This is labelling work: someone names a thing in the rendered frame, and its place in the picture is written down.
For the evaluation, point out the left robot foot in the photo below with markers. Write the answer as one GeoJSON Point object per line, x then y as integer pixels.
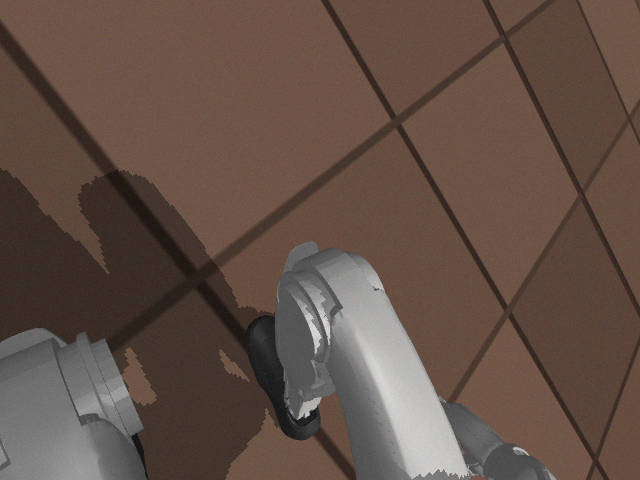
{"type": "Point", "coordinates": [140, 450]}

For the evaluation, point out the right robot foot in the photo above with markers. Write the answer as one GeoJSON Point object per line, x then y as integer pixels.
{"type": "Point", "coordinates": [261, 350]}

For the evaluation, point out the right robot arm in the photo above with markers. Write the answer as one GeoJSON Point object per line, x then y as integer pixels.
{"type": "Point", "coordinates": [511, 462]}

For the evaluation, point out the right robot hand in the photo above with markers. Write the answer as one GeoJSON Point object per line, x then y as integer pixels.
{"type": "Point", "coordinates": [474, 436]}

